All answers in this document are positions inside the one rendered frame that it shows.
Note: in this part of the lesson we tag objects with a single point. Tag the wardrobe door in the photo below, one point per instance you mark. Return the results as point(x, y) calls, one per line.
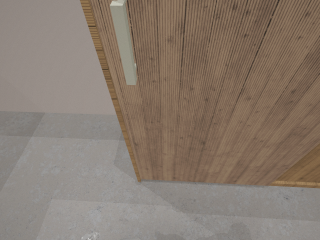
point(227, 91)
point(307, 169)

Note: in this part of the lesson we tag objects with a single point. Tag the handle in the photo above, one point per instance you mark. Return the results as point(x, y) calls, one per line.
point(121, 26)

